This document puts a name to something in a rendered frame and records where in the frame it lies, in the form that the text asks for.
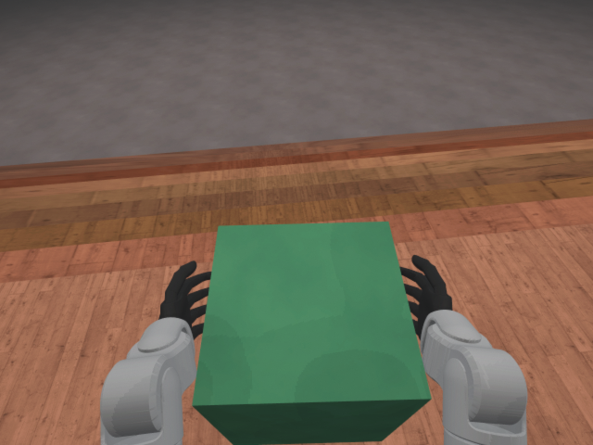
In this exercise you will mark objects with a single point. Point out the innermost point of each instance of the robot right hand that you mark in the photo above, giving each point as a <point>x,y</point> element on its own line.
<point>433,293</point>

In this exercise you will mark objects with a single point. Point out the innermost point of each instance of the carton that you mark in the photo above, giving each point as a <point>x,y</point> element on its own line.
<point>308,336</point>

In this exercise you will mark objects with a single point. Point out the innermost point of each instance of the robot left hand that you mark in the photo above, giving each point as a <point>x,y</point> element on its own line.
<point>178,302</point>

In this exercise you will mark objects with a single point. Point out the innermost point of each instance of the robot right forearm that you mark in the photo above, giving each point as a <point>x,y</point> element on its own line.
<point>484,390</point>

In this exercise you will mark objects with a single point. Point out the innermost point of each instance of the robot left forearm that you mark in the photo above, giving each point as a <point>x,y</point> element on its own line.
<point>141,399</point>

